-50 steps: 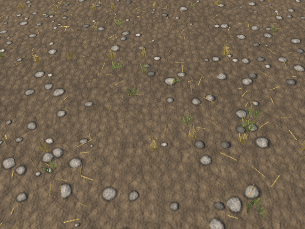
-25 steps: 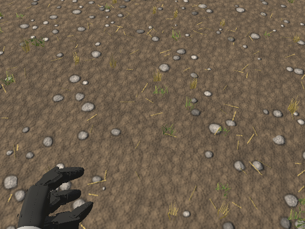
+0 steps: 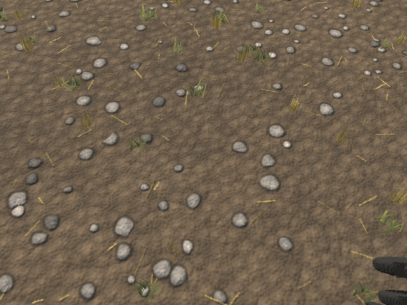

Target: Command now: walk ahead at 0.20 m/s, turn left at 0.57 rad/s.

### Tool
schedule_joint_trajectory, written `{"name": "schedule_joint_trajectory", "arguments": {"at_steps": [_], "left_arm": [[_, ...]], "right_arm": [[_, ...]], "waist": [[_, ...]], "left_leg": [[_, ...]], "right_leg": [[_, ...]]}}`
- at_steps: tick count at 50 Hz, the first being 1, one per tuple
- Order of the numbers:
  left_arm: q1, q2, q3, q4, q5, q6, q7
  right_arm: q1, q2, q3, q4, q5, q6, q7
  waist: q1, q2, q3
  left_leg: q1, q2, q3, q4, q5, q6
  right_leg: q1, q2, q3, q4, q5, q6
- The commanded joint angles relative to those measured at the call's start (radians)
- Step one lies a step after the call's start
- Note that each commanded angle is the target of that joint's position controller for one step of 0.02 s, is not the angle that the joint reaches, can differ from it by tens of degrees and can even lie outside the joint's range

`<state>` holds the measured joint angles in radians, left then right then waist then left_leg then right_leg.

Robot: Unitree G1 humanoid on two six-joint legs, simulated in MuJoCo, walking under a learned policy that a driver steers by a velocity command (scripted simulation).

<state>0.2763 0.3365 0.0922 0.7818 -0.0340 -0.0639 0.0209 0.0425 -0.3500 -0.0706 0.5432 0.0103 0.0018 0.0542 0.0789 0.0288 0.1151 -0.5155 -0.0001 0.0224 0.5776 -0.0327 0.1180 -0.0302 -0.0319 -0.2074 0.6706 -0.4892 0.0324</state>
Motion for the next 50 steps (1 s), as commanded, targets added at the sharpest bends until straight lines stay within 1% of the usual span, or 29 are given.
{"name": "schedule_joint_trajectory", "arguments": {"at_steps": [1, 2, 3, 4, 6, 8, 10, 12, 15, 18, 19, 20, 21, 22, 25, 30, 31, 32, 34, 35, 36, 37, 39, 42, 45, 47, 48, 49, 50], "left_arm": [[0.121, 0.038, -0.03, -0.094, 0.068, -0.013, -0.02], [0.064, 0.162, -0.013, -0.095, 0.027, -0.009, -0.026], [-0.034, 0.169, -0.012, -0.114, 0.005, 0.001, -0.021], [-0.073, 0.147, -0.016, -0.11, 0.015, 0.018, -0.005], [-0.065, 0.135, -0.017, -0.098, 0.025, 0.051, 0.01], [-0.04, 0.089, -0.029, -0.089, 0.037, 0.056, 0.013], [-0.043, 0.043, -0.045, -0.084, 0.043, 0.055, 0.017], [-0.063, 0.027, -0.053, -0.082, 0.038, 0.064, 0.015], [-0.11, 0.034, -0.052, -0.09, 0.034, 0.079, 0.011], [-0.089, 0.008, -0.054, -0.078, 0.049, 0.073, -0.004], [-0.085, 0.016, -0.056, -0.081, 0.067, 0.069, -0.008], [-0.088, 0.079, -0.05, -0.093, 0.079, 0.065, -0.01], [-0.161, 0.081, -0.051, -0.087, 0.079, 0.064, -0.013], [-0.225, 0.062, -0.053, -0.115, 0.069, 0.06, -0.017], [-0.183, 0.157, -0.017, -0.12, 0.034, 0.053, -0.015], [-0.147, 0.129, 0.003, -0.159, 0.013, 0.071, 0.01], [-0.16, 0.118, 0.005, -0.174, 0.01, 0.077, 0.011], [-0.16, 0.098, 0.003, -0.192, 0.008, 0.083, 0.01], [-0.11, 0.055, -0.005, -0.205, 0.005, 0.087, 0.003], [-0.095, 0.105, 0.016, -0.196, 0.014, 0.089, -0.002], [-0.088, 0.116, 0.027, -0.187, 0.01, 0.095, -0.006], [-0.07, 0.093, 0.024, -0.176, 0.006, 0.106, -0.006], [-0.093, 0.047, 0.009, -0.186, 0.004, 0.12, -0.012], [-0.141, 0.019, -0.006, -0.23, 0.004, 0.123, -0.034], [-0.13, 0.048, 0.005, -0.247, 0.006, 0.128, -0.05], [-0.085, 0.062, 0.02, -0.241, 0.007, 0.142, -0.053], [-0.043, 0.076, 0.033, -0.228, 0.009, 0.146, -0.044], [0.027, 0.134, 0.058, -0.21, 0.015, 0.144, -0.027], [0.058, 0.296, 0.094, -0.237, 0.022, 0.135, -0.008]], "right_arm": [[0.202, -0.241, -0.05, -0.065, -0.03, -0.013, -0.034], [0.197, -0.18, -0.044, -0.074, -0.04, -0.017, -0.022], [0.162, -0.161, -0.041, -0.058, -0.024, -0.022, -0.02], [0.115, -0.119, -0.03, -0.046, -0.001, -0.023, -0.026], [0.076, -0.094, -0.014, -0.03, -0.013, -0.02, -0.037], [0.063, -0.091, -0.013, -0.011, -0.031, -0.024, -0.047], [0.066, -0.086, -0.015, 0.008, -0.032, -0.023, -0.056], [0.06, -0.078, -0.013, 0.019, -0.029, -0.011, -0.063], [0.06, -0.056, -0.004, 0.041, -0.029, 0.004, -0.058], [0.062, -0.006, 0.016, 0.071, -0.022, 0.009, -0.051], [0.116, 0.03, 0.028, 0.098, -0.026, 0.004, -0.05], [0.178, 0.054, 0.033, 0.118, -0.044, -0.001, -0.051], [0.213, 0.05, 0.024, 0.119, -0.039, -0.003, -0.054], [0.132, 0.004, 0.013, 0.114, -0.05, -0.001, -0.063], [0.089, -0.039, -0.016, 0.101, -0.04, 0.014, -0.087], [0.122, 0.002, -0.026, 0.097, -0.025, -0.001, -0.084], [0.143, -0.008, -0.033, 0.1, -0.024, -0.004, -0.082], [0.161, -0.035, -0.043, 0.103, -0.027, -0.002, -0.083], [0.166, -0.07, -0.051, 0.097, -0.044, 0.0, -0.09], [0.148, -0.041, -0.037, 0.076, -0.048, -0.008, -0.095], [0.104, -0.024, -0.03, 0.06, -0.042, -0.012, -0.104], [0.056, -0.028, -0.031, 0.053, -0.032, -0.014, -0.108], [0.045, -0.054, -0.037, 0.062, -0.03, -0.011, -0.115], [0.061, -0.077, -0.048, 0.069, -0.033, 0.002, -0.115], [0.075, -0.119, -0.066, 0.079, -0.017, 0.006, -0.097], [0.06, -0.114, -0.069, 0.085, 0.006, 0.002, -0.08], [0.077, -0.087, -0.065, 0.099, 0.015, 0.001, -0.073], [0.122, -0.045, -0.058, 0.122, 0.009, 0.001, -0.063], [0.1, 0.009, -0.041, 0.066, -0.04, 0.001, -0.061]], "waist": [[-0.067, 0.326, -0.496], [-0.144, 0.13, -0.611], [-0.136, 0.036, -0.493], [-0.116, -0.036, -0.369], [-0.068, -0.013, -0.265], [-0.048, 0.018, -0.266], [-0.052, 0.018, -0.297], [-0.065, 0.034, -0.31], [-0.085, 0.073, -0.254], [-0.054, 0.077, -0.199], [-0.058, 0.047, -0.184], [-0.107, -0.088, -0.177], [-0.168, -0.23, -0.15], [-0.146, -0.205, -0.094], [-0.112, -0.212, -0.066], [-0.099, -0.192, -0.152], [-0.109, -0.153, -0.169], [-0.106, -0.061, -0.181], [-0.095, 0.243, -0.213], [-0.09, 0.176, -0.226], [-0.07, 0.089, -0.218], [-0.052, 0.052, -0.192], [-0.07, 0.076, -0.16], [-0.1, 0.093, -0.19], [-0.099, 0.113, -0.222], [-0.064, 0.107, -0.227], [-0.046, 0.078, -0.227], [-0.029, -0.057, -0.201], [-0.058, -0.407, -0.164]], "left_leg": [[0.821, 0.388, -0.652, 0.0, 0.962, 0.35], [0.809, 0.412, -0.699, -0.126, 0.61, 0.374], [0.699, 0.344, -0.627, -0.178, 0.309, 0.302], [0.565, 0.285, -0.532, -0.185, 0.181, 0.228], [0.323, 0.221, -0.414, -0.21, 0.223, 0.178], [0.229, 0.184, -0.319, -0.213, 0.377, 0.169], [0.229, 0.167, -0.265, -0.201, 0.438, 0.164], [0.212, 0.159, -0.253, -0.214, 0.3, 0.154], [0.157, 0.152, -0.281, -0.247, -0.061, 0.131], [0.092, 0.115, -0.285, -0.217, -0.309, 0.059], [0.067, 0.076, -0.266, -0.187, -0.38, -0.001], [0.066, 0.001, -0.174, -0.065, -0.451, -0.068], [0.215, -0.034, -0.082, -0.073, -0.346, -0.111], [0.302, -0.026, -0.079, -0.066, -0.238, -0.127], [0.288, -0.041, -0.046, -0.002, -0.221, -0.105], [0.254, -0.045, -0.069, -0.013, -0.233, -0.082], [0.309, -0.014, -0.093, -0.057, -0.208, -0.069], [0.39, 0.057, -0.149, -0.114, -0.194, -0.038], [0.492, 0.363, -0.436, -0.27, 0.011, 0.135], [0.479, 0.428, -0.446, -0.269, 0.135, 0.188], [0.44, 0.4, -0.366, -0.259, 0.153, 0.173], [0.41, 0.349, -0.266, -0.26, 0.125, 0.139], [0.39, 0.287, -0.127, -0.274, 0.108, 0.107], [0.397, 0.274, -0.003, -0.249, 0.133, 0.095], [0.405, 0.324, 0.044, -0.213, 0.166, 0.079], [0.387, 0.336, 0.083, -0.143, 0.107, 0.028], [0.339, 0.309, 0.122, -0.064, 0.016, -0.025], [0.202, 0.238, 0.184, 0.116, -0.141, -0.098], [-0.177, 0.089, 0.223, 0.474, -0.636, -0.208]], "right_leg": [[-0.553, 0.08, 0.22, 0.807, -0.32, 0.032], [-0.596, 0.056, 0.325, 0.863, -0.183, 0.03], [-0.637, 0.016, 0.308, 0.782, -0.079, 0.024], [-0.642, -0.03, 0.299, 0.684, -0.012, 0.03], [-0.508, -0.049, 0.291, 0.566, 0.019, 0.034], [-0.414, -0.035, 0.256, 0.459, 0.031, 0.042], [-0.375, -0.031, 0.248, 0.335, 0.072, 0.053], [-0.328, -0.031, 0.246, 0.24, 0.146, 0.056], [-0.278, -0.022, 0.243, 0.125, 0.19, 0.046], [-0.144, 0.002, 0.209, -0.124, 0.293, 0.001], [-0.096, -0.034, 0.251, -0.206, 0.343, -0.025], [-0.109, -0.165, 0.393, -0.265, 0.441, -0.074], [-0.329, -0.208, 0.464, -0.329, 0.242, -0.15], [-0.429, -0.147, 0.455, -0.36, 0.091, -0.132], [-0.426, -0.131, 0.508, -0.347, 0.179, -0.127], [-0.314, -0.125, 0.617, -0.25, 0.405, -0.178], [-0.352, -0.099, 0.603, -0.212, 0.38, -0.156], [-0.442, -0.049, 0.547, -0.139, 0.299, -0.114], [-0.609, 0.081, 0.301, 0.244, -0.054, -0.012], [-0.644, 0.022, 0.298, 0.459, -0.121, 0.015], [-0.638, -0.007, 0.301, 0.547, -0.082, 0.026], [-0.634, -0.036, 0.292, 0.551, -0.021, 0.04], [-0.626, -0.059, 0.243, 0.484, 0.076, 0.06], [-0.522, -0.065, 0.188, 0.291, 0.108, 0.056], [-0.406, -0.043, 0.127, 0.128, 0.127, 0.024], [-0.311, -0.017, 0.093, -0.022, 0.207, -0.015], [-0.224, 0.013, 0.095, -0.108, 0.263, -0.048], [-0.094, -0.006, 0.206, -0.223, 0.437, -0.103], [0.07, -0.278, 0.649, -0.248, 0.88, -0.252]]}}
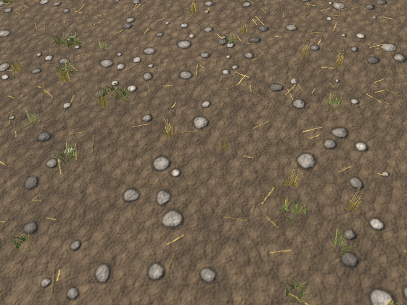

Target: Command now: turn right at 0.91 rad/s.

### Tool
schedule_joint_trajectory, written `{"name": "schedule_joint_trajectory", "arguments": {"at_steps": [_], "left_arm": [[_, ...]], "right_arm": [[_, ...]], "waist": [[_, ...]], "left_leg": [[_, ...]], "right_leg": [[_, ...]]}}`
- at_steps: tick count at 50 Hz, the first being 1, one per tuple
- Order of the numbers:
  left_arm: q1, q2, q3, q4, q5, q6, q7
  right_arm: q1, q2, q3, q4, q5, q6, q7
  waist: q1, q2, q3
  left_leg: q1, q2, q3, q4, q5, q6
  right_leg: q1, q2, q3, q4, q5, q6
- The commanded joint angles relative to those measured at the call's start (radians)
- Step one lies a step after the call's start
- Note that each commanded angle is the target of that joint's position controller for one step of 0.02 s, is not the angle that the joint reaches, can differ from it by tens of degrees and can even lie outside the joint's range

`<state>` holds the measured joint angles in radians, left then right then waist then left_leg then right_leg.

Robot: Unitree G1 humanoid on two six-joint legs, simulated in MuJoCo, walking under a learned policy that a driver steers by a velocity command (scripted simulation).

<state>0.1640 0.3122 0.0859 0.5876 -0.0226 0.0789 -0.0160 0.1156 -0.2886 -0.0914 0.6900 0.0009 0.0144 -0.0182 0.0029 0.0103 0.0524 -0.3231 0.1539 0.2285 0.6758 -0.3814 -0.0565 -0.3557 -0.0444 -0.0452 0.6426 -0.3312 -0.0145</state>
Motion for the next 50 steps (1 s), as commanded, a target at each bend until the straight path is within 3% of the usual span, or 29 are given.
{"name": "schedule_joint_trajectory", "arguments": {"at_steps": [1, 2, 3, 5, 9, 11, 17, 18, 20, 21, 22, 24, 25, 27, 28, 29, 30, 32, 35, 39, 41, 42, 44, 45, 46, 47, 48, 49, 50], "left_arm": [[0.144, 0.311, 0.089, -0.083, 0.054, -0.045, 0.016], [0.131, 0.272, 0.08, -0.069, 0.056, -0.07, 0.008], [0.088, 0.244, 0.073, -0.062, 0.032, -0.081, 0.016], [-0.017, 0.181, 0.05, -0.083, 0.0, -0.067, 0.039], [-0.005, 0.176, 0.05, -0.09, 0.006, -0.052, 0.063], [-0.02, 0.161, 0.041, -0.091, 0.011, -0.049, 0.066], [-0.03, 0.034, -0.03, -0.039, 0.051, -0.063, 0.028], [-0.032, 0.042, -0.031, -0.028, 0.05, -0.069, 0.024], [0.054, 0.086, -0.015, -0.012, 0.069, -0.083, 0.029], [0.076, 0.088, -0.012, -0.034, 0.073, -0.089, 0.027], [0.025, 0.1, -0.009, -0.04, 0.054, -0.098, 0.028], [-0.026, 0.071, -0.005, -0.056, 0.001, -0.13, 0.028], [-0.015, 0.061, -0.005, -0.053, 0.001, -0.148, 0.025], [0.145, 0.079, 0.015, 0.002, 0.023, -0.178, 0.022], [0.274, 0.138, 0.036, 0.048, 0.035, -0.184, 0.025], [0.246, 0.154, 0.049, 0.062, 0.026, -0.184, 0.023], [0.217, 0.099, 0.032, 0.05, 0.026, -0.185, 0.027], [0.206, 0.06, 0.02, 0.055, 0.023, -0.185, 0.028], [0.188, 0.063, 0.013, 0.082, 0.03, -0.179, 0.026], [0.181, 0.102, 0.012, 0.126, 0.032, -0.182, 0.028], [0.211, 0.133, 0.017, 0.151, 0.029, -0.18, 0.028], [0.203, 0.158, 0.02, 0.155, 0.028, -0.178, 0.026], [0.217, 0.221, 0.031, 0.166, 0.024, -0.168, 0.026], [0.212, 0.25, 0.037, 0.164, 0.024, -0.157, 0.027], [0.183, 0.27, 0.043, 0.15, 0.018, -0.153, 0.027], [0.167, 0.229, 0.028, 0.119, 0.019, -0.17, 0.033], [0.269, 0.031, -0.029, 0.074, 0.04, -0.199, 0.026], [0.27, 0.094, -0.039, 0.053, -0.005, -0.248, 0.016], [0.118, 0.157, -0.022, 0.042, -0.06, -0.255, 0.023]], "right_arm": [[-0.102, -0.075, -0.02, -0.13, -0.039, -0.019, -0.001], [-0.151, -0.103, -0.026, -0.137, -0.014, -0.021, -0.01], [-0.142, -0.1, -0.027, -0.129, -0.005, -0.025, -0.02], [-0.089, -0.118, -0.035, -0.098, -0.022, -0.025, -0.032], [-0.077, -0.067, -0.016, -0.071, -0.01, -0.032, -0.015], [-0.048, -0.061, -0.005, -0.042, -0.006, -0.026, -0.005], [-0.019, -0.039, 0.021, -0.025, 0.005, -0.021, 0.027], [-0.017, -0.043, 0.022, -0.028, 0.004, -0.024, 0.031], [-0.039, -0.14, 0.009, -0.061, -0.008, -0.026, 0.025], [-0.003, -0.195, -0.011, -0.042, 0.019, -0.025, 0.021], [0.058, -0.191, -0.017, -0.029, 0.03, -0.026, 0.023], [0.107, -0.178, -0.01, -0.019, 0.03, -0.04, 0.023], [0.082, -0.167, -0.009, -0.032, 0.034, -0.045, 0.018], [-0.048, -0.118, 0.0, -0.101, 0.044, -0.047, 0.01], [-0.125, -0.048, 0.018, -0.157, 0.055, -0.056, 0.008], [-0.108, -0.045, 0.025, -0.175, 0.061, -0.066, 0.012], [-0.059, -0.077, 0.017, -0.168, 0.056, -0.071, 0.014], [-0.001, -0.059, 0.023, -0.152, 0.053, -0.064, 0.025], [-0.024, -0.046, 0.033, -0.161, 0.047, -0.053, 0.05], [-0.116, -0.022, 0.06, -0.203, 0.042, -0.054, 0.081], [-0.176, -0.01, 0.07, -0.217, 0.041, -0.06, 0.097], [-0.169, -0.016, 0.067, -0.214, 0.043, -0.062, 0.102], [-0.11, -0.073, 0.041, -0.206, 0.049, -0.059, 0.098], [0.003, -0.126, 0.014, -0.186, 0.058, -0.055, 0.094], [0.212, -0.201, -0.027, -0.134, 0.063, -0.044, 0.086], [0.43, -0.283, -0.074, -0.06, 0.065, -0.021, 0.067], [0.336, -0.359, -0.071, -0.064, 0.052, -0.022, 0.046], [0.361, -0.278, -0.041, -0.105, 0.025, -0.043, 0.052], [0.378, -0.199, -0.027, -0.076, 0.011, -0.063, 0.06]], "waist": [[0.082, -0.299, -0.211], [0.086, -0.193, -0.196], [0.046, -0.155, -0.151], [-0.013, -0.125, -0.142], [-0.013, -0.109, -0.184], [-0.005, -0.131, -0.21], [0.009, -0.161, -0.165], [-0.003, -0.156, -0.133], [0.057, -0.055, -0.114], [0.092, 0.042, -0.111], [0.043, 0.095, -0.049], [0.038, 0.224, 0.042], [0.053, 0.23, 0.048], [0.154, 0.138, -0.015], [0.199, -0.021, -0.04], [0.16, -0.17, -0.021], [0.12, -0.103, -0.01], [0.089, -0.082, -0.007], [0.076, -0.069, 0.038], [0.079, -0.084, 0.101], [0.093, -0.06, 0.129], [0.073, -0.065, 0.124], [0.005, -0.148, 0.036], [-0.074, -0.191, -0.043], [-0.199, -0.205, -0.158], [-0.29, -0.123, -0.229], [-0.094, 0.285, -0.277], [-0.137, 0.195, -0.566], [-0.183, 0.059, -0.399]], "left_leg": [[-0.465, -0.147, -0.235, 0.551, -0.328, -0.04], [-0.484, -0.138, -0.292, 0.59, -0.244, -0.012], [-0.49, -0.128, -0.316, 0.555, -0.141, 0.01], [-0.422, -0.121, -0.331, 0.485, -0.012, 0.008], [-0.319, -0.194, -0.331, 0.294, 0.085, -0.019], [-0.262, -0.174, -0.311, 0.205, 0.116, -0.029], [0.042, -0.115, -0.255, -0.035, 0.131, 0.01], [0.096, -0.13, -0.24, -0.149, 0.216, 0.028], [0.096, -0.083, -0.357, -0.178, 0.392, 0.083], [0.057, -0.077, -0.417, -0.196, 0.038, 0.163], [-0.037, -0.042, -0.553, -0.315, -0.399, 0.234], [-0.121, 0.046, -0.8, -0.49, -0.555, 0.296], [-0.161, 0.026, -0.795, -0.487, -0.489, 0.283], [-0.412, -0.105, -0.617, -0.325, -0.282, 0.161], [-0.598, -0.201, -0.425, -0.061, -0.121, 0.072], [-0.706, -0.156, -0.369, 0.201, -0.077, 0.081], [-0.757, -0.086, -0.379, 0.36, -0.049, 0.089], [-0.803, -0.053, -0.37, 0.514, 0.026, 0.094], [-0.771, -0.012, -0.325, 0.575, 0.121, 0.077], [-0.621, 0.002, -0.233, 0.391, 0.285, 0.059], [-0.516, -0.021, -0.163, 0.25, 0.318, 0.093], [-0.422, -0.055, -0.12, 0.187, 0.306, 0.122], [-0.243, -0.162, -0.04, 0.175, 0.24, 0.174], [-0.09, -0.213, -0.02, 0.182, 0.182, 0.201], [0.218, -0.259, -0.017, 0.143, 0.175, 0.244], [0.61, -0.236, -0.156, 0.071, 0.203, 0.282], [0.84, 0.026, -0.705, -0.107, 0.029, 0.415], [0.901, 0.17, -1.132, -0.354, -0.44, 0.494], [0.758, 0.167, -1.077, -0.43, -0.441, 0.411]], "right_leg": [[0.355, -0.341, 0.652, -0.265, 0.67, -0.357], [0.343, -0.299, 0.574, -0.295, 0.532, -0.33], [0.313, -0.242, 0.514, -0.297, 0.452, -0.273], [0.23, -0.179, 0.43, -0.276, 0.438, -0.209], [0.208, -0.111, 0.418, -0.245, 0.445, -0.188], [0.216, -0.12, 0.377, -0.218, 0.429, -0.178], [0.069, -0.131, 0.336, -0.208, 0.337, -0.177], [0.047, -0.106, 0.314, -0.205, 0.257, -0.153], [0.057, -0.001, 0.251, -0.144, -0.074, -0.077], [0.027, 0.077, 0.159, -0.104, -0.269, -0.047], [0.004, 0.091, 0.103, -0.034, -0.311, -0.024], [0.023, 0.104, 0.072, 0.02, -0.211, -0.025], [0.1, 0.094, 0.097, -0.047, -0.154, -0.041], [0.483, -0.003, 0.187, -0.235, -0.13, -0.091], [0.66, -0.157, 0.372, -0.373, -0.269, -0.136], [0.665, -0.337, 0.606, -0.441, -0.341, -0.199], [0.631, -0.371, 0.609, -0.431, -0.333, -0.22], [0.624, -0.339, 0.477, -0.446, -0.216, -0.194], [0.516, -0.261, 0.217, -0.485, 0.019, -0.134], [0.36, -0.198, -0.042, -0.534, 0.169, -0.093], [0.34, -0.195, -0.116, -0.56, 0.244, -0.079], [0.335, -0.188, -0.161, -0.536, 0.433, -0.069], [0.407, -0.208, -0.195, -0.379, 1.081, -0.06], [0.41, -0.222, -0.205, -0.206, 1.299, -0.054], [0.306, -0.226, -0.207, 0.041, 1.387, -0.043], [0.017, -0.165, -0.177, 0.386, 1.008, 0.004], [-0.361, 0.035, -0.1, 0.868, -0.162, 0.051], [-0.435, 0.04, 0.183, 0.958, -0.128, 0.017], [-0.481, 0.0, 0.183, 0.941, -0.051, -0.008]]}}
Over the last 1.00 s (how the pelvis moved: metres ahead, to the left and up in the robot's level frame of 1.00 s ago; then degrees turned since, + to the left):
0.11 -0.09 0.01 -20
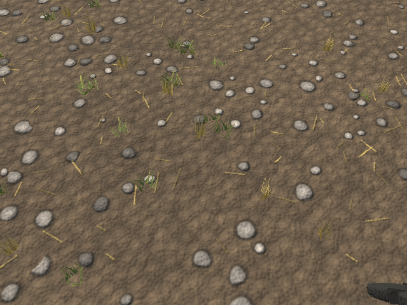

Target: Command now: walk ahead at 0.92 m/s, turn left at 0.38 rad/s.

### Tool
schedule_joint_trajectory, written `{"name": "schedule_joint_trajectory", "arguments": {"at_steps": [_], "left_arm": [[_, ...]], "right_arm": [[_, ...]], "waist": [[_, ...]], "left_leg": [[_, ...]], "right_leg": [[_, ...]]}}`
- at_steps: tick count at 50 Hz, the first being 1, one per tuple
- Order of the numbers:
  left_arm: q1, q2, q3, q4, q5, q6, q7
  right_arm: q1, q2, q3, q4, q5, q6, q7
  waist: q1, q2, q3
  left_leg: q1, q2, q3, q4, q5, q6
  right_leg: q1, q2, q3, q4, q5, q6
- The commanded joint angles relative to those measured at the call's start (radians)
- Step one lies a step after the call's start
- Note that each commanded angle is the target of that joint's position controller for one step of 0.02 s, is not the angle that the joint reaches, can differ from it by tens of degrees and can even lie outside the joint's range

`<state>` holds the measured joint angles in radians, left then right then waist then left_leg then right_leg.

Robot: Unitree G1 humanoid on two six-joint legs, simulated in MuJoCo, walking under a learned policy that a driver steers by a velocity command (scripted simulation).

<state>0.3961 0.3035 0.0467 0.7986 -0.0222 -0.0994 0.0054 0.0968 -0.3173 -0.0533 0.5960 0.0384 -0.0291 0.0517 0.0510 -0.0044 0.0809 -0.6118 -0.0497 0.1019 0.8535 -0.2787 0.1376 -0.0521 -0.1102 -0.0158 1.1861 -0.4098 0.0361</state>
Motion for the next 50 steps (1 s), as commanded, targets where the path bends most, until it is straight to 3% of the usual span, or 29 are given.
{"name": "schedule_joint_trajectory", "arguments": {"at_steps": [1, 2, 4, 7, 9, 10, 14, 17, 19, 20, 21, 22, 23, 24, 25, 26, 27, 30, 32, 34, 36, 38, 40, 41, 42, 43, 44, 46, 50], "left_arm": [[-0.156, 0.126, 0.004, -0.197, -0.066, -0.073, 0.012], [-0.156, 0.106, -0.002, -0.178, -0.038, -0.06, 0.02], [-0.044, 0.102, 0.008, -0.119, -0.036, -0.005, 0.003], [-0.085, 0.052, 0.002, -0.106, -0.032, 0.051, 0.0], [-0.161, 0.056, 0.006, -0.12, -0.023, 0.049, -0.002], [-0.192, 0.039, 0.0, -0.134, -0.021, 0.038, -0.008], [-0.296, 0.017, -0.005, -0.152, -0.02, -0.002, -0.053], [-0.284, 0.055, 0.015, -0.166, -0.03, -0.008, -0.082], [-0.121, 0.111, 0.043, -0.148, -0.041, 0.022, -0.082], [0.12, 0.178, 0.075, -0.089, -0.041, 0.046, -0.071], [0.41, 0.216, 0.094, -0.014, -0.035, 0.069, -0.05], [0.421, 0.128, 0.05, 0.057, -0.002, 0.072, -0.046], [0.219, 0.096, 0.028, -0.028, 0.035, 0.042, -0.048], [0.171, 0.061, 0.03, -0.09, 0.034, 0.036, -0.047], [0.103, 0.076, 0.034, -0.115, 0.027, 0.024, -0.045], [0.003, 0.099, 0.039, -0.149, 0.025, 0.01, -0.046], [-0.064, 0.117, 0.042, -0.172, 0.027, 0.001, -0.041], [-0.1, 0.079, 0.032, -0.176, 0.01, -0.005, -0.016], [-0.074, 0.082, 0.035, -0.153, -0.013, 0.003, 0.007], [-0.039, 0.106, 0.046, -0.13, -0.023, 0.017, 0.015], [-0.006, 0.103, 0.05, -0.11, -0.032, 0.027, 0.018], [0.002, 0.08, 0.05, -0.102, -0.034, 0.036, 0.021], [-0.042, 0.073, 0.049, -0.12, -0.013, 0.042, 0.012], [-0.074, 0.007, 0.025, -0.158, 0.017, 0.041, 0.0], [0.075, -0.115, -0.012, -0.206, -0.017, 0.03, -0.007], [0.086, -0.031, -0.017, -0.209, -0.066, 0.029, 0.001], [-0.029, 0.046, -0.001, -0.204, -0.051, 0.038, 0.007], [-0.203, 0.065, 0.011, -0.24, 0.008, 0.04, -0.003], [-0.224, 0.01, 0.004, -0.286, -0.029, 0.075, -0.03]], "right_arm": [[0.352, -0.169, -0.058, 0.044, -0.027, -0.041, -0.006], [0.255, -0.116, -0.039, 0.043, -0.036, -0.059, -0.007], [0.149, -0.04, -0.016, 0.04, -0.064, -0.075, -0.008], [0.158, -0.027, -0.014, 0.081, -0.052, -0.104, -0.01], [0.155, -0.018, -0.011, 0.09, -0.057, -0.111, -0.023], [0.18, -0.036, -0.013, 0.097, -0.061, -0.12, -0.032], [0.255, -0.07, -0.01, 0.135, -0.059, -0.124, -0.069], [0.268, -0.134, -0.021, 0.143, -0.067, -0.09, -0.101], [0.218, -0.194, -0.044, 0.124, -0.07, -0.052, -0.132], [0.129, -0.208, -0.051, 0.097, -0.077, -0.043, -0.134], [-0.018, -0.2, -0.051, 0.066, -0.057, -0.048, -0.118], [-0.032, 0.071, 0.021, 0.028, -0.073, -0.086, -0.064], [0.131, 0.143, 0.058, -0.037, -0.012, -0.122, -0.039], [0.088, 0.029, 0.052, -0.07, -0.002, -0.156, -0.019], [0.048, -0.026, 0.038, -0.091, -0.004, -0.169, -0.012], [0.068, -0.023, 0.038, -0.081, -0.025, -0.161, -0.016], [0.078, -0.023, 0.038, -0.07, -0.046, -0.146, -0.03], [0.054, -0.072, 0.023, -0.065, -0.057, -0.109, -0.071], [-0.084, -0.016, 0.042, -0.116, -0.073, -0.105, -0.076], [-0.165, 0.026, 0.048, -0.148, -0.05, -0.104, -0.07], [-0.159, -0.012, 0.024, -0.147, -0.012, -0.103, -0.068], [-0.146, -0.055, -0.001, -0.14, 0.011, -0.112, -0.066], [0.072, -0.116, -0.046, -0.094, 0.018, -0.124, -0.065], [0.318, -0.155, -0.062, -0.054, 0.011, -0.121, -0.071], [0.399, -0.248, -0.069, -0.034, -0.044, -0.114, -0.061], [0.347, -0.216, -0.071, -0.033, -0.042, -0.109, -0.048], [0.282, -0.117, -0.055, -0.052, -0.035, -0.099, -0.056], [0.269, -0.085, -0.045, -0.006, -0.051, -0.083, -0.06], [0.235, 0.005, -0.017, 0.086, -0.036, -0.09, -0.049]], "waist": [[-0.174, 0.005, -0.24], [-0.117, -0.034, -0.184], [-0.023, 0.048, -0.093], [-0.018, 0.045, 0.015], [-0.038, 0.027, 0.056], [-0.049, 0.064, 0.057], [-0.093, -0.004, 0.054], [-0.06, 0.085, -0.016], [0.057, 0.163, -0.101], [0.181, 0.159, -0.18], [0.342, 0.06, -0.227], [0.222, -0.358, -0.104], [0.03, -0.409, -0.208], [0.059, -0.194, -0.24], [-0.007, 0.032, -0.154], [-0.082, 0.141, -0.08], [-0.111, 0.158, -0.037], [-0.113, 0.116, 0.019], [-0.05, 0.038, 0.031], [0.013, -0.03, -0.01], [0.031, -0.076, -0.055], [0.019, -0.111, -0.069], [-0.12, -0.126, -0.19], [-0.231, -0.067, -0.364], [-0.131, 0.378, -0.496], [-0.126, 0.479, -0.434], [-0.167, 0.301, -0.267], [-0.172, 0.029, -0.108], [-0.089, 0.098, -0.029]], "left_leg": [[0.829, 0.362, -0.83, -0.628, -0.407, 0.185], [0.653, 0.337, -0.698, -0.605, -0.279, 0.157], [0.405, 0.269, -0.472, -0.62, -0.166, 0.126], [0.281, 0.214, -0.215, -0.687, 0.038, 0.042], [0.287, 0.127, -0.036, -0.719, 0.222, -0.039], [0.278, 0.132, -0.001, -0.737, 0.302, -0.057], [0.463, 0.134, 0.089, -0.759, 0.593, -0.152], [0.685, 0.177, 0.119, -0.602, 1.164, -0.2], [0.742, 0.229, 0.118, -0.353, 1.549, -0.204], [0.657, 0.242, 0.096, -0.102, 1.613, -0.192], [0.456, 0.165, 0.101, 0.38, 1.275, -0.183], [-0.012, -0.063, 0.03, 0.902, -0.288, -0.17], [-0.289, -0.076, -0.191, 1.044, -0.383, -0.14], [-0.318, -0.049, -0.262, 0.932, -0.243, -0.074], [-0.271, -0.001, -0.267, 0.743, -0.124, -0.032], [-0.197, 0.037, -0.275, 0.616, -0.056, -0.046], [-0.133, 0.06, -0.289, 0.544, -0.032, -0.077], [-0.01, 0.116, -0.254, 0.263, 0.031, -0.162], [0.118, 0.091, -0.194, 0.0, 0.198, -0.2], [0.274, 0.033, -0.149, -0.193, 0.335, -0.23], [0.322, 0.011, -0.194, -0.299, 0.359, -0.253], [0.317, 0.025, -0.23, -0.375, 0.307, -0.24], [0.527, 0.047, -0.215, -0.357, 0.192, -0.187], [0.853, 0.18, -0.325, -0.269, 0.024, -0.135], [1.144, 0.429, -0.92, -0.484, -0.38, 0.025], [1.099, 0.502, -1.174, -0.582, -0.725, 0.076], [0.972, 0.445, -0.995, -0.585, -0.65, 0.044], [0.738, 0.344, -0.633, -0.566, -0.208, -0.009], [0.586, 0.293, -0.347, -0.61, 0.07, -0.026]], "right_leg": [[-0.788, 0.025, 0.128, 0.323, 0.064, -0.068], [-0.722, -0.033, 0.135, 0.258, 0.101, -0.081], [-0.607, -0.092, 0.148, 0.202, 0.192, -0.086], [-0.656, -0.072, 0.161, 0.113, 0.301, -0.069], [-0.681, -0.016, 0.131, -0.028, 0.452, -0.067], [-0.655, -0.004, 0.102, -0.134, 0.536, -0.057], [-0.601, 0.075, -0.038, -0.426, 0.726, -0.085], [-0.528, 0.172, -0.155, -0.525, 0.657, -0.123], [-0.365, 0.218, -0.192, -0.489, 0.498, -0.15], [-0.138, 0.206, -0.141, -0.451, 0.434, -0.193], [0.149, 0.119, -0.005, -0.55, 0.512, -0.27], [0.295, 0.136, 0.053, -0.464, 0.443, -0.293], [0.338, 0.006, 0.566, -0.6, 0.036, -0.46], [0.301, -0.084, 0.814, -0.875, -0.287, -0.482], [0.144, -0.106, 0.87, -0.991, -0.38, -0.43], [-0.041, -0.092, 0.855, -1.01, -0.352, -0.423], [-0.175, -0.04, 0.808, -1.013, -0.267, -0.425], [-0.383, 0.075, 0.561, -1.004, 0.004, -0.396], [-0.487, 0.15, 0.42, -0.984, 0.127, -0.353], [-0.521, 0.184, 0.386, -0.953, 0.099, -0.295], [-0.408, 0.169, 0.444, -0.891, 0.031, -0.266], [-0.255, 0.143, 0.487, -0.797, 0.048, -0.237], [-0.199, 0.151, 0.458, -0.534, 0.296, -0.177], [-0.351, 0.173, 0.378, -0.208, 0.278, -0.14], [-0.679, 0.272, 0.269, 0.149, -0.204, -0.098], [-0.871, 0.149, 0.209, 0.311, -0.09, -0.098], [-0.922, 0.106, 0.168, 0.353, 0.017, -0.09], [-0.852, 0.045, 0.129, 0.273, 0.102, -0.097], [-0.828, -0.038, 0.127, 0.191, 0.126, -0.106]]}}
Over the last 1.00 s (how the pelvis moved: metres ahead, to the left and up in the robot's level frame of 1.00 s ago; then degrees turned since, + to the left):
0.33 0.12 -0.04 17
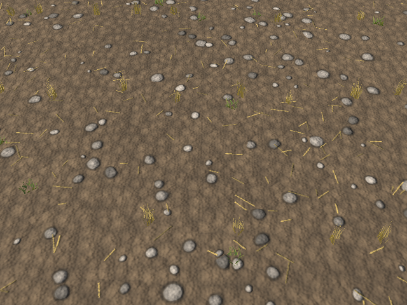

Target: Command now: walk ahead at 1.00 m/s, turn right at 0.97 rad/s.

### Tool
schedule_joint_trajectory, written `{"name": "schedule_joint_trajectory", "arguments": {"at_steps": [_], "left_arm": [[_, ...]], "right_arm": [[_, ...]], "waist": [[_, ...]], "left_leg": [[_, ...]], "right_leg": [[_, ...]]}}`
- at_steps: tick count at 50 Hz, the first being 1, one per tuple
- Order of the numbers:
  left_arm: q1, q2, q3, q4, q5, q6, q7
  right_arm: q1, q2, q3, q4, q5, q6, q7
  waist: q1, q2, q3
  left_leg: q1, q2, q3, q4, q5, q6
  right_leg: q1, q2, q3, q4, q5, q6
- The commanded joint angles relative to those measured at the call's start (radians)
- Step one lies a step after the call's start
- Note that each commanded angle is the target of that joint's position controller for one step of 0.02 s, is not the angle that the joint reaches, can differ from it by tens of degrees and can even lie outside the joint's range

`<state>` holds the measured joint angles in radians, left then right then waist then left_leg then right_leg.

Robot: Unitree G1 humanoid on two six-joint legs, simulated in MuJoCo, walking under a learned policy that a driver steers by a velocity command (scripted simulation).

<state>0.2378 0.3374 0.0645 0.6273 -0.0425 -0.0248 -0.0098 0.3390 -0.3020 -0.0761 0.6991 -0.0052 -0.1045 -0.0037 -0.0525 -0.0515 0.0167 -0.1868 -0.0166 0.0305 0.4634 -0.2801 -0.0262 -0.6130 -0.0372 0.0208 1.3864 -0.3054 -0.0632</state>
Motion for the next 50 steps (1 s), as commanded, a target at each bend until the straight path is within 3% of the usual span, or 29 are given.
{"name": "schedule_joint_trajectory", "arguments": {"at_steps": [1, 4, 7, 9, 10, 12, 13, 14, 15, 16, 17, 18, 19, 20, 21, 23, 28, 32, 34, 36, 37, 38, 39, 40, 41, 42, 43, 46, 50], "left_arm": [[-0.078, -0.029, -0.018, -0.125, -0.003, 0.004, -0.02], [-0.13, -0.012, -0.023, -0.145, 0.006, -0.002, -0.031], [-0.244, -0.019, -0.03, -0.17, 0.007, -0.015, -0.052], [-0.328, -0.056, -0.045, -0.191, 0.007, -0.038, -0.068], [-0.353, -0.041, -0.037, -0.202, 0.007, -0.047, -0.071], [-0.299, 0.026, -0.003, -0.208, 0.012, -0.048, -0.066], [-0.142, 0.082, 0.026, -0.178, 0.01, -0.037, -0.053], [0.108, 0.122, 0.054, -0.112, 0.009, -0.025, -0.033], [0.272, 0.175, 0.062, -0.043, 0.019, -0.015, -0.012], [0.25, 0.211, 0.053, -0.062, 0.054, -0.042, -0.015], [0.271, 0.105, 0.043, -0.036, 0.061, -0.052, -0.015], [0.219, 0.087, 0.033, -0.01, 0.059, -0.062, -0.015], [0.143, 0.056, 0.026, 0.011, 0.056, -0.075, -0.019], [0.079, -0.004, 0.013, 0.017, 0.065, -0.087, -0.023], [0.045, -0.04, 0.006, 0.025, 0.074, -0.096, -0.026], [0.001, -0.063, 0.007, 0.054, 0.05, -0.105, -0.032], [-0.027, -0.027, 0.013, 0.079, 0.07, -0.116, -0.003], [0.041, 0.075, 0.03, 0.102, 0.053, -0.109, 0.022], [0.044, 0.137, 0.044, 0.101, 0.052, -0.082, 0.03], [-0.014, 0.2, 0.061, 0.078, 0.032, -0.048, 0.028], [-0.07, 0.192, 0.057, 0.061, 0.027, -0.049, 0.02], [-0.121, 0.092, 0.03, 0.065, 0.019, -0.066, 0.006], [0.052, -0.122, -0.028, -0.011, 0.021, -0.11, -0.013], [0.014, -0.037, -0.038, -0.056, 0.012, -0.151, -0.019], [-0.107, 0.044, -0.019, -0.08, -0.008, -0.167, -0.018], [-0.134, 0.036, -0.018, -0.087, -0.003, -0.168, -0.008], [-0.134, 0.023, -0.02, -0.074, 0.027, -0.159, 0.002], [-0.096, 0.043, -0.006, -0.059, 0.051, -0.118, 0.015], [-0.334, -0.043, -0.03, -0.146, 0.067, -0.107, 0.017]], "right_arm": [[-0.013, -0.023, 0.004, -0.002, 0.01, -0.014, 0.007], [-0.052, -0.079, -0.004, 0.017, -0.006, -0.018, -0.004], [0.003, -0.131, -0.008, 0.052, -0.008, -0.019, -0.013], [0.104, -0.135, 0.001, 0.1, -0.001, -0.017, -0.007], [0.138, -0.166, -0.001, 0.119, 0.004, -0.012, -0.007], [0.154, -0.231, -0.004, 0.144, 0.014, 0.008, -0.016], [0.134, -0.251, -0.002, 0.156, 0.012, 0.017, -0.018], [0.065, -0.254, 0.003, 0.157, 0.017, 0.024, -0.019], [0.089, -0.145, 0.032, 0.131, 0.0, 0.017, -0.016], [0.253, -0.015, 0.074, 0.102, 0.046, -0.02, 0.002], [0.068, -0.164, 0.031, 0.086, 0.087, -0.042, 0.002], [-0.03, -0.129, 0.031, 0.034, 0.107, -0.043, 0.0], [-0.057, -0.084, 0.041, 0.03, 0.088, -0.033, -0.005], [-0.042, -0.073, 0.032, 0.048, 0.064, -0.009, -0.006], [0.029, -0.05, 0.03, 0.071, 0.064, 0.02, 0.0], [0.059, -0.008, 0.031, 0.086, 0.065, 0.062, 0.004], [-0.115, -0.009, 0.035, 0.02, 0.042, 0.064, 0.014], [-0.234, -0.017, 0.039, -0.027, 0.037, 0.042, 0.064], [-0.19, -0.072, 0.015, -0.039, 0.053, 0.045, 0.074], [0.038, -0.159, -0.028, -0.008, 0.064, 0.078, 0.065], [0.274, -0.241, -0.069, 0.05, 0.056, 0.102, 0.053], [0.372, -0.252, -0.078, 0.091, 0.066, 0.119, 0.034], [0.229, -0.262, -0.058, 0.054, 0.023, 0.094, 0.041], [0.164, -0.183, -0.035, -0.009, 0.005, 0.063, 0.049], [0.164, -0.139, -0.03, -0.02, 0.004, 0.038, 0.053], [0.116, -0.135, -0.028, -0.02, 0.009, 0.017, 0.062], [0.048, -0.123, -0.024, -0.035, 0.014, 0.005, 0.063], [-0.026, -0.107, -0.015, -0.065, 0.026, 0.003, 0.033], [0.014, -0.092, -0.01, -0.039, 0.044, 0.023, -0.01]], "waist": [[0.024, 0.132, 0.052], [0.042, 0.105, 0.105], [0.0, 0.064, 0.151], [-0.029, 0.031, 0.169], [-0.019, 0.061, 0.151], [0.077, 0.163, 0.073], [0.182, 0.203, -0.02], [0.335, 0.206, -0.11], [0.322, 0.059, -0.242], [0.192, -0.197, -0.514], [0.275, -0.043, -0.437], [0.228, -0.023, -0.195], [0.162, 0.088, -0.074], [0.108, 0.079, -0.014], [0.056, 0.027, 0.0], [0.015, 0.006, 0.038], [0.024, 0.025, 0.149], [0.059, 0.08, 0.148], [0.014, 0.006, 0.066], [-0.134, -0.09, -0.055], [-0.249, -0.077, -0.154], [-0.287, 0.097, -0.097], [-0.013, 0.499, -0.126], [-0.04, 0.364, -0.26], [-0.055, 0.182, -0.144], [0.009, -0.009, -0.064], [0.055, -0.07, -0.018], [0.104, -0.009, 0.034], [0.008, 0.057, 0.093]], "left_leg": [[0.145, 0.262, -0.225, -0.234, 0.131, 0.142], [0.074, 0.242, -0.063, -0.3, 0.245, 0.134], [0.117, 0.23, 0.062, -0.329, 0.373, 0.093], [0.122, 0.232, 0.095, -0.346, 0.633, 0.084], [0.152, 0.245, 0.099, -0.326, 0.872, 0.096], [0.256, 0.301, 0.096, -0.157, 1.346, 0.137], [0.252, 0.321, 0.077, 0.02, 1.45, 0.153], [0.126, 0.293, 0.088, 0.277, 1.41, 0.144], [-0.196, 0.166, 0.039, 0.687, 0.473, 0.124], [-0.459, 0.001, -0.159, 1.031, -0.214, 0.118], [-0.535, 0.041, -0.224, 1.054, -0.135, 0.13], [-0.603, 0.071, -0.188, 1.019, -0.08, 0.118], [-0.591, 0.126, -0.174, 0.954, -0.021, 0.104], [-0.538, 0.163, -0.166, 0.916, 0.034, 0.094], [-0.461, 0.192, -0.178, 0.907, 0.068, 0.084], [-0.446, 0.224, -0.17, 0.872, 0.061, 0.068], [-0.529, 0.185, -0.082, 0.625, 0.358, 0.042], [-0.455, 0.123, 0.042, 0.311, 0.511, 0.104], [-0.355, 0.029, 0.137, 0.284, 0.428, 0.135], [-0.109, -0.039, 0.162, 0.344, 0.228, 0.187], [0.199, -0.044, 0.099, 0.334, 0.188, 0.226], [0.338, -0.013, -0.022, 0.239, 0.182, 0.264], [0.511, 0.125, -0.546, 0.101, -0.042, 0.455], [0.537, 0.24, -0.913, -0.164, -0.391, 0.498], [0.418, 0.247, -0.931, -0.264, -0.468, 0.427], [0.261, 0.231, -0.884, -0.266, -0.426, 0.387], [0.116, 0.188, -0.792, -0.241, -0.314, 0.376], [-0.078, 0.082, -0.58, -0.251, -0.077, 0.371], [-0.234, -0.032, -0.389, -0.232, 0.113, 0.303]], "right_leg": [[-0.288, -0.115, 0.085, -0.022, 0.052, -0.001], [-0.272, -0.109, 0.052, -0.168, 0.21, 0.024], [-0.233, -0.09, -0.031, -0.387, 0.348, 0.002], [-0.086, -0.016, -0.092, -0.571, 0.356, -0.045], [-0.005, 0.042, -0.133, -0.613, 0.322, -0.063], [0.135, 0.119, -0.166, -0.665, 0.174, -0.098], [0.319, 0.124, -0.133, -0.691, 0.137, -0.127], [0.624, 0.088, -0.087, -0.823, 0.25, -0.165], [1.031, -0.112, 0.171, -0.731, 0.177, -0.174], [1.261, -0.392, 0.741, -0.899, -0.14, -0.333], [1.118, -0.337, 0.744, -1.058, -0.301, -0.269], [0.929, -0.314, 0.587, -1.102, -0.247, -0.232], [0.751, -0.288, 0.47, -1.137, -0.139, -0.201], [0.616, -0.244, 0.343, -1.155, -0.06, -0.171], [0.516, -0.227, 0.245, -1.174, 0.004, -0.153], [0.417, -0.206, 0.092, -1.225, 0.103, -0.115], [0.345, -0.103, -0.21, -1.288, 0.313, -0.063], [0.532, -0.143, -0.288, -1.279, 0.549, -0.014], [0.684, -0.161, -0.297, -1.137, 1.045, 0.013], [0.709, -0.2, -0.286, -0.811, 1.438, 0.006], [0.571, -0.189, -0.25, -0.521, 1.373, -0.001], [0.343, -0.027, -0.245, -0.049, 0.6, 0.047], [-0.106, 0.163, -0.061, 0.324, -0.287, 0.084], [-0.205, 0.144, 0.132, 0.319, -0.225, 0.02], [-0.217, 0.097, 0.139, 0.208, -0.141, -0.019], [-0.176, 0.054, 0.138, 0.081, -0.068, -0.024], [-0.099, 0.022, 0.146, -0.008, -0.031, -0.011], [0.004, -0.028, 0.143, -0.199, 0.005, 0.064], [0.119, 0.024, 0.046, -0.641, 0.276, 0.135]]}}
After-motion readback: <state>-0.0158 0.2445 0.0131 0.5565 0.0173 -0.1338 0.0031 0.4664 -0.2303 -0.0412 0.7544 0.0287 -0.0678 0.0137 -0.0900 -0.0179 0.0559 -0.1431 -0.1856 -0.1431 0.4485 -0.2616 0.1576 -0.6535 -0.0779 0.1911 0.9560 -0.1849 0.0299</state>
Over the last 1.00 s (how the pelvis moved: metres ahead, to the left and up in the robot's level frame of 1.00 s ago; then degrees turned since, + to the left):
0.88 -0.06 0.05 -43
